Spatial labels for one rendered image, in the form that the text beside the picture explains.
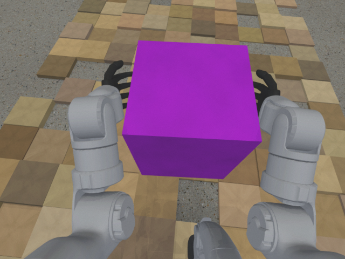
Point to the carton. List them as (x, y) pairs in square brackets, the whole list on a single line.
[(191, 109)]

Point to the left robot upper arm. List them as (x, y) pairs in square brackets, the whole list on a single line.
[(100, 222)]

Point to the right robot hand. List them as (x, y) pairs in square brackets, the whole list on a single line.
[(271, 90)]

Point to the right robot shin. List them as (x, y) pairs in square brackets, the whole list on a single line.
[(200, 254)]

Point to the right robot upper arm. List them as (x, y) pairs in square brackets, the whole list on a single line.
[(282, 231)]

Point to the right robot thigh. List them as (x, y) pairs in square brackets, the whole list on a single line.
[(214, 241)]

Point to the left robot hand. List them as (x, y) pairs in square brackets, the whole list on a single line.
[(111, 79)]

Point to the right robot forearm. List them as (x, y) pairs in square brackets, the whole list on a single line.
[(294, 149)]

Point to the left robot forearm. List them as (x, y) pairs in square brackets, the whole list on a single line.
[(92, 122)]

